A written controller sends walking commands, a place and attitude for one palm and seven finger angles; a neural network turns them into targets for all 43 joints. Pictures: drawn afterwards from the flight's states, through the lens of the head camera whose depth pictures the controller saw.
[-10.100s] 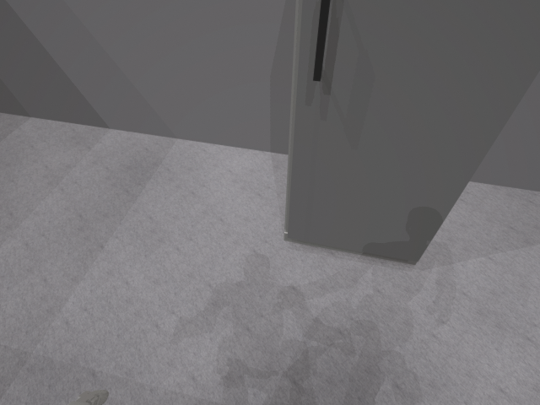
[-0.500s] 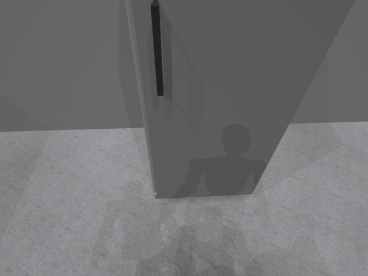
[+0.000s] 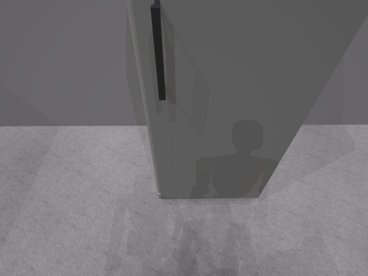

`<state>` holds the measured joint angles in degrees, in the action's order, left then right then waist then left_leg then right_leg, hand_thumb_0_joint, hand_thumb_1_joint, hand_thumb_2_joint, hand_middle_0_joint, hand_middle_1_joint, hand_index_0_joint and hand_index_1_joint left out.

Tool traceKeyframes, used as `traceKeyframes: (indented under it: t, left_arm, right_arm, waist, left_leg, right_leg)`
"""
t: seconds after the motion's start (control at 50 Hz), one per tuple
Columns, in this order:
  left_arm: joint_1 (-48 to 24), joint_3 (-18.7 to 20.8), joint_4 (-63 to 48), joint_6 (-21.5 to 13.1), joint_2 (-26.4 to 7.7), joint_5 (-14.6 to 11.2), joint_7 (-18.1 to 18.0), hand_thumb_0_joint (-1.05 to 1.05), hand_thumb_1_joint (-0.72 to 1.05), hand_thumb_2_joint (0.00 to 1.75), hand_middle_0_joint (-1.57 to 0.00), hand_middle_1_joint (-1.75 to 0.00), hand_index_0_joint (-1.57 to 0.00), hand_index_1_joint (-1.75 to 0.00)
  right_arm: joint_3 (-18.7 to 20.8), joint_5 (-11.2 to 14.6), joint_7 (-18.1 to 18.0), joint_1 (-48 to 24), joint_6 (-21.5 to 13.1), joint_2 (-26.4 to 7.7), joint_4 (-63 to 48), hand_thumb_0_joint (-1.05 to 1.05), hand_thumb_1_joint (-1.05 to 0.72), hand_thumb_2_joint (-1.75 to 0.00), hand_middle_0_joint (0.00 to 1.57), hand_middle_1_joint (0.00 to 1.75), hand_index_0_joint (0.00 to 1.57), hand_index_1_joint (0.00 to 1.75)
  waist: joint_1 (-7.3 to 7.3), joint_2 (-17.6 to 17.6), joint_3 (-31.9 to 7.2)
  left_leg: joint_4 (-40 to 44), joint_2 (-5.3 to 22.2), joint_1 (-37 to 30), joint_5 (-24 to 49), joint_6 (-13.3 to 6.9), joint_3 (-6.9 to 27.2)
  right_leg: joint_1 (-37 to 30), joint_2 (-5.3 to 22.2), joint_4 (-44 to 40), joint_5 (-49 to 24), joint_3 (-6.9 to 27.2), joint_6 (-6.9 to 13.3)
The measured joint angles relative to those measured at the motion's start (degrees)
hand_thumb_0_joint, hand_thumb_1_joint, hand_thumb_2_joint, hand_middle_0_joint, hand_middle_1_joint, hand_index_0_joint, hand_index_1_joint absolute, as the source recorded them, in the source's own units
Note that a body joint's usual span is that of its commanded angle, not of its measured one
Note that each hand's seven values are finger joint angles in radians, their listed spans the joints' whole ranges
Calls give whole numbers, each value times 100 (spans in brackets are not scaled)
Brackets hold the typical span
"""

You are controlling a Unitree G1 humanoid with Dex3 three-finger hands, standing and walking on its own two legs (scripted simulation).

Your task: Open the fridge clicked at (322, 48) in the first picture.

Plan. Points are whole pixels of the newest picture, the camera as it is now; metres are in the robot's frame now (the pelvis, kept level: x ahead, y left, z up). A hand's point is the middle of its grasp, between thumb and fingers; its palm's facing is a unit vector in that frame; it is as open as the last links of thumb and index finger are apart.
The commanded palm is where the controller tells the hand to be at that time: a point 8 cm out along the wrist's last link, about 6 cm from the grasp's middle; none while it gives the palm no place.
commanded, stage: shuffle to correct the standing spot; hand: left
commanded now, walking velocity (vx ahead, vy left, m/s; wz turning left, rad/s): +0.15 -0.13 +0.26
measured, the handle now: (159, 55) +0.57 +0.10 +0.19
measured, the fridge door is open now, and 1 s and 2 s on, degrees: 0 0 0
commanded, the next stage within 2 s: come to a stop and stand still in 0.40 s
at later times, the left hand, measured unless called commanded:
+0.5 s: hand out of the picture +0.07 +0.10 -0.19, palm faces +0.01 -0.99 -0.14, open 7.3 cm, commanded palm none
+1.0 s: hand out of the picture +0.15 +0.11 -0.20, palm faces +0.17 -0.97 -0.19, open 7.3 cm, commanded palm none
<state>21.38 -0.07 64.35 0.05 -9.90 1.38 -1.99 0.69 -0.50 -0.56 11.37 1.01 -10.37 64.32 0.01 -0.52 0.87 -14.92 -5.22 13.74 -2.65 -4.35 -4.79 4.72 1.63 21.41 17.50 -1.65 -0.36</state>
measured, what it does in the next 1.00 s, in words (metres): walks ahead: right foot, then left foot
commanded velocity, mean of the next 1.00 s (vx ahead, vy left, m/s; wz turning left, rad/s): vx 0.02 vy -0.02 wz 0.04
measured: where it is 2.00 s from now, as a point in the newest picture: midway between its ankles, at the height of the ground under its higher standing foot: outside the picture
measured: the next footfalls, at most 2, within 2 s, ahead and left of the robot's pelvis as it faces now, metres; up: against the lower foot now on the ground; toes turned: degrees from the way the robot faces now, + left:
right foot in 0.62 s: +0.18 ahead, -0.24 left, +0.00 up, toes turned -1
left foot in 0.92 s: +0.16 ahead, +0.01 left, +0.00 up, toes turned +11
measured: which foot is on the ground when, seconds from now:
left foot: down 0.00-0.62, up 0.64-0.90, down 0.92-1.00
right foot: down 0.00-0.36, up 0.38-0.60, down 0.62-0.92, up 0.94-1.00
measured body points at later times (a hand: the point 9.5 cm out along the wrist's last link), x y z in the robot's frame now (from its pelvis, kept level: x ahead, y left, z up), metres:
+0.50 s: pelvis +0.08 -0.06 -0.01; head +0.12 -0.05 +0.44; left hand +0.07 +0.16 -0.17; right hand +0.05 -0.27 -0.16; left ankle +0.06 +0.05 -0.74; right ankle +0.03 -0.17 -0.69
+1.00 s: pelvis +0.11 -0.07 -0.02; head +0.15 -0.04 +0.43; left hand +0.14 +0.17 -0.18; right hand +0.23 -0.32 -0.14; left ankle +0.12 +0.00 -0.74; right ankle +0.12 -0.23 -0.72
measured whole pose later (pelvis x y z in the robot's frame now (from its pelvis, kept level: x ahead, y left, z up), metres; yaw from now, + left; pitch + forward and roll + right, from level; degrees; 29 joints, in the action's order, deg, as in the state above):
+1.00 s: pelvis +0.11 -0.07 -0.02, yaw +7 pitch -1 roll -1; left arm 9.2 3.5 57.1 3.2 -10.9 1.5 -2.3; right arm 2.9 -1.3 -1.0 7.9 1.0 -11.3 54.9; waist 0.9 -3.3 6.0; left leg -34.4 -0.5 17.4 -16.4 -4.1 -6.3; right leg 20.7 4.3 47.7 27.3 -1.7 -2.4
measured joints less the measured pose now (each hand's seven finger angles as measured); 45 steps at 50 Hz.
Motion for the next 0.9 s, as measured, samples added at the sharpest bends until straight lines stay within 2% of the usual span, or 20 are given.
traceKeyframes:
  t: [0.14, 0.24, 0.32, 0.36, 0.42, 0.46, 0.5, 0.54, 0.58, 0.62, 0.64, 0.7, 0.76, 0.82, 0.86, 0.9]
  left_arm:
    - [239, 25, -29, 31, 225, 12, 46, 0, 91, 89, -20, -30, -20, -30]
    - [438, 63, -42, 10, 349, 8, 51, 0, 91, 89, -20, -30, -20, -30]
    - [512, 86, 34, 6, 396, 17, 48, 0, 91, 89, -20, -30, -20, -30]
    - [438, 95, 81, 44, 417, -6, 68, 0, 91, 89, -20, -30, -20, -30]
    - [130, 115, 34, 130, 424, 11, 116, 0, 91, 89, -20, -30, -20, -30]
    - [-166, 177, -106, 153, 362, 29, 154, 0, 91, 89, -20, -30, -20, -30]
    - [-462, 228, -253, 181, 266, 80, 142, 1, 92, 89, -20, -30, -20, -30]
    - [-662, 309, -348, 189, 91, 78, 154, 3, 95, 89, -20, -30, -20, -30]
    - [-803, 353, -470, 92, -47, 44, 181, 3, 95, 89, -20, -30, -20, -30]
    - [-841, 353, -575, -87, -221, 24, 147, 3, 95, 89, -20, -30, -20, -30]
    - [-898, 353, -553, -138, -236, 17, 109, 3, 95, 89, -20, -30, -20, -30]
    - [-1071, 299, -537, -126, -168, 15, 65, 2, 94, 89, -20, -30, -20, -30]
    - [-1250, 273, -612, -84, -49, 33, 15, 1, 93, 89, -20, -30, -20, -30]
    - [-1370, 278, -724, -37, 79, 49, -20, 1, 92, 89, -20, -30, -20, -30]
    - [-1381, 289, -775, 8, 116, 61, -32, 0, 91, 89, -20, -30, -20, -30]
    - [-1344, 318, -799, 73, 85, 50, -33, 0, 91, 89, -20, -30, -20, -30]
  right_arm:
    - [44, -31, -51, 256, -16, 136, 36, 0, -93, -90, 20, 30, 20, 30]
    - [24, -47, -72, 461, -57, 195, 34, 0, -93, -90, 20, 30, 20, 30]
    - [-7, -56, -111, 525, -147, 290, 28, 0, -92, -90, 20, 30, 20, 30]
    - [-8, -71, -156, 481, -229, 342, 11, 0, -92, -90, 20, 30, 20, 30]
    - [9, -88, -248, 509, -359, 364, -81, 0, -92, -90, 20, 30, 20, 30]
    - [15, -96, -266, 593, -377, 378, -92, 0, -92, -90, 20, 30, 20, 30]
    - [28, -103, -254, 697, -342, 368, -52, 0, -92, -90, 20, 30, 20, 30]
    - [55, -115, -223, 786, -272, 343, -10, 0, -91, -90, 20, 30, 20, 30]
    - [86, -114, -186, 862, -187, 292, 35, 0, -91, -90, 20, 30, 20, 30]
    - [87, -88, -137, 971, -109, 283, 65, 0, -91, -90, 20, 30, 20, 30]
    - [91, -70, -116, 956, -52, 235, 88, 0, -91, -90, 20, 30, 20, 30]
    - [139, -33, -107, 825, 63, 61, 67, 0, -91, -90, 20, 30, 20, 30]
    - [184, -19, -114, 588, 97, -50, -71, 0, -91, -90, 20, 30, 20, 30]
    - [238, -20, -90, 281, 157, -153, -294, 0, -91, -90, 20, 30, 20, 30]
    - [269, -20, -65, 75, 171, -200, -471, 0, -92, -90, 19, 30, 20, 30]
    - [285, -21, -39, -82, 126, -216, -656, 0, -92, -90, 19, 30, 20, 30]
  waist:
    - [4, -43, -153]
    - [47, -27, -149]
    - [16, -153, -44]
    - [-15, -268, 43]
    - [-115, -213, 164]
    - [-161, -156, 230]
    - [-182, -73, 251]
    - [-212, 21, 261]
    - [-222, 133, 282]
    - [-182, 45, 233]
    - [-170, 108, 247]
    - [-219, 281, 267]
    - [-175, 220, 357]
    - [-75, 116, 492]
    - [-26, 31, 545]
    - [0, -72, 558]
  left_leg:
    - [-571, 45, 197, -412, 34, 115]
    - [-1480, 249, 451, -1033, 128, 195]
    - [-2118, 410, 487, -1586, 167, 70]
    - [-2158, 396, 391, -1679, 138, -19]
    - [-1939, 459, 205, -1660, 154, -40]
    - [-1664, 508, 67, -1530, 224, 30]
    - [-1418, 572, -47, -1416, 297, 135]
    - [-1295, 664, -125, -1385, 395, 250]
    - [-1397, 764, -139, -1480, 513, 385]
    - [-1770, 736, -55, -1750, 616, 445]
    - [-1998, 796, -10, -1950, 605, 500]
    - [-2470, 866, 161, -2330, 567, 479]
    - [-2868, 744, 379, -2523, 609, 276]
    - [-3195, 588, 622, -2556, 652, 158]
    - [-3064, 536, 684, -2398, 668, 110]
    - [-2413, 539, 533, -1833, 679, 31]
  right_leg:
    - [-36, -56, 169, 283, -123, 127]
    - [-163, -264, 289, 535, -181, 261]
    - [-264, -367, 607, 884, -170, 327]
    - [-11, -290, 1286, 887, -175, 291]
    - [922, -297, 3151, 1015, -105, 195]
    - [1420, -216, 3580, 926, -77, 126]
    - [1731, -75, 3362, 747, -47, 53]
    - [1825, 73, 2742, 545, -53, -6]
    - [1670, 168, 1862, 71, -88, -70]
    - [1398, 315, 1046, -377, 0, -156]
    - [1391, 271, 1154, -327, -52, -220]
    - [1260, 194, 1289, -66, -290, -134]
    - [1146, 257, 1212, -57, -387, -73]
    - [1077, 340, 1125, -113, -438, -104]
    - [1074, 391, 1105, -142, -454, -155]
    - [1126, 440, 1211, -107, -444, -230]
